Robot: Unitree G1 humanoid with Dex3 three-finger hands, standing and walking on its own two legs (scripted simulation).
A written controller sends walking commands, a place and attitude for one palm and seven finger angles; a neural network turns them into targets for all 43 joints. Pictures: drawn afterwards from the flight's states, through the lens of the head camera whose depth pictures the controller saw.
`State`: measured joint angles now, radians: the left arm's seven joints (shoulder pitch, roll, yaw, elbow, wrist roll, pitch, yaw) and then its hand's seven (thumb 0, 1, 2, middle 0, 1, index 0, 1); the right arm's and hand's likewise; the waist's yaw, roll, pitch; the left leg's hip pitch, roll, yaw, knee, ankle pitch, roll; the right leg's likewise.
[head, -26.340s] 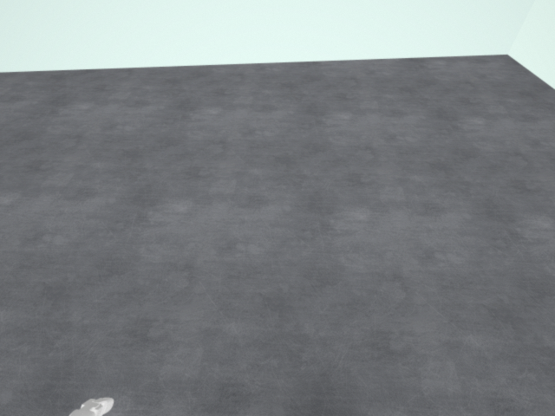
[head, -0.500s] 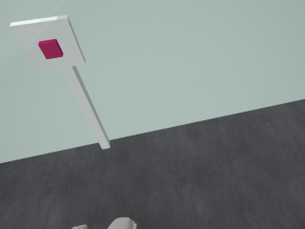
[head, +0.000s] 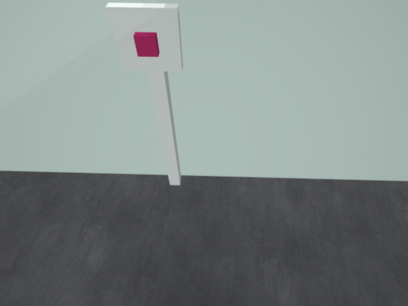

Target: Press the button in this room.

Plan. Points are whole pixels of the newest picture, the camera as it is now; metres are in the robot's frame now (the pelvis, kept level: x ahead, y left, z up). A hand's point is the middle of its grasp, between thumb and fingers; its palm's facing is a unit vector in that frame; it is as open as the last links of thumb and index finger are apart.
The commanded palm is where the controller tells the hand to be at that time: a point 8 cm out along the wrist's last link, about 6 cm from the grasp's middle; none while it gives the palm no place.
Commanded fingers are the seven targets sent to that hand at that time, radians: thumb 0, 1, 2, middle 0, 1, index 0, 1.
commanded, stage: take the last steps up to it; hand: left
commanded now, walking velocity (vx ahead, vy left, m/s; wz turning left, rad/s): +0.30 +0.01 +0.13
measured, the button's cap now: (147, 44) +0.77 +0.23 +0.10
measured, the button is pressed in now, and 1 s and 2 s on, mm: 0 0 0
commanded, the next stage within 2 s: come to a stop and stand still in 0.90 s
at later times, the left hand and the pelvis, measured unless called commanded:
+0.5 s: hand out of the picture -0.03 +0.14 -0.16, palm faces +0.21 -0.97 -0.15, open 7.4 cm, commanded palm none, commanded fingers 0.00 0.90 0.90 -0.20 -0.30 -0.20 -0.30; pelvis +0.10 +0.01 +0.00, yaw +5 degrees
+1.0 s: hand (129, 209) +0.36 +0.24 -0.15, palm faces +0.03 -0.98 -0.21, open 7.4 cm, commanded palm none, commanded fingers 0.00 0.90 0.90 -0.20 -0.30 -0.20 -0.30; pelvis +0.26 +0.05 +0.00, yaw +2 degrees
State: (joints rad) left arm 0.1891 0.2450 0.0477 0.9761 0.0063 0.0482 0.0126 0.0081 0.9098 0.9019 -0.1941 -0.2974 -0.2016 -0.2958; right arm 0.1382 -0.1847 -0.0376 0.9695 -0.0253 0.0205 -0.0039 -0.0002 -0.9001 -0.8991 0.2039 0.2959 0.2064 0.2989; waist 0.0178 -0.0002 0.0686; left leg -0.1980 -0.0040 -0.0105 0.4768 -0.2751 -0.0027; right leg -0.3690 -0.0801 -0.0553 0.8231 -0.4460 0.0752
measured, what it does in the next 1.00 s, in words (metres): walks ahead: right foot, then left foot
